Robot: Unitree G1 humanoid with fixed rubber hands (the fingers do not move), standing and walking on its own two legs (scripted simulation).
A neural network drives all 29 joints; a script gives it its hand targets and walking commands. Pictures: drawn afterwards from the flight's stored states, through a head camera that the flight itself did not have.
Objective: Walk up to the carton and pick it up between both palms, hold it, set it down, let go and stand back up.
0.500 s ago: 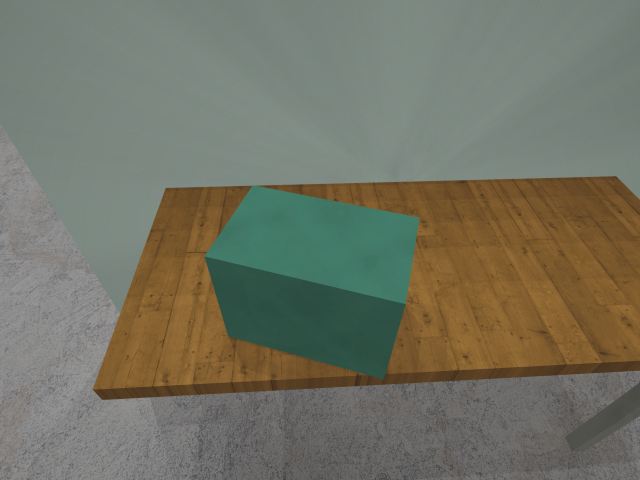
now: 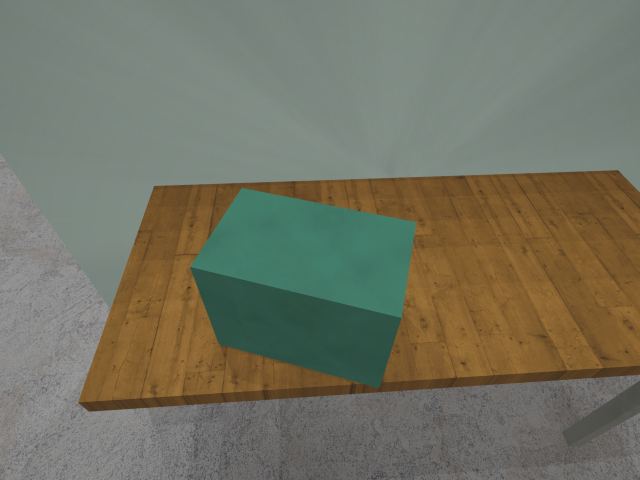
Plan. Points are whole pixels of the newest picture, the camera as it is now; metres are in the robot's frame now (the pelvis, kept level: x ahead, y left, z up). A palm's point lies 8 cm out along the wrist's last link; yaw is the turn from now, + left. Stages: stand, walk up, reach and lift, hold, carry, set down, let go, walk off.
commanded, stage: stand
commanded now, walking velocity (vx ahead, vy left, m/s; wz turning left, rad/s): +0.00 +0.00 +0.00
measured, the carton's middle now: (310, 287) +0.41 +0.02 -0.03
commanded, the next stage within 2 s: none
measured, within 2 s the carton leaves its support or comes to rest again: neither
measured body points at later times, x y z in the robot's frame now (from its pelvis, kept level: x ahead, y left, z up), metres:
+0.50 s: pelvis +0.03 -0.01 +0.00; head +0.04 +0.00 +0.45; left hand +0.09 +0.28 -0.14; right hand +0.10 -0.29 -0.13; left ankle +0.07 +0.12 -0.74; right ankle -0.02 -0.11 -0.74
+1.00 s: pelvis +0.04 -0.01 +0.00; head +0.05 -0.01 +0.45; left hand +0.09 +0.26 -0.14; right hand +0.10 -0.28 -0.14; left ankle +0.07 +0.12 -0.74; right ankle -0.02 -0.11 -0.74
